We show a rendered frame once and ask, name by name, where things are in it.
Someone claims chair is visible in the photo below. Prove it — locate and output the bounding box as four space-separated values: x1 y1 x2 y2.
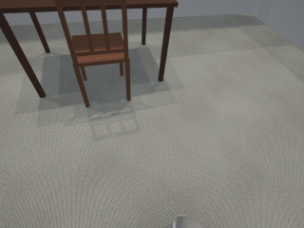
54 0 131 107

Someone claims table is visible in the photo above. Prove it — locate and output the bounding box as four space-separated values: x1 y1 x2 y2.
0 0 179 98

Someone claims right robot thigh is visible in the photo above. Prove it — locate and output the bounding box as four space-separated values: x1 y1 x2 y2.
171 216 202 228

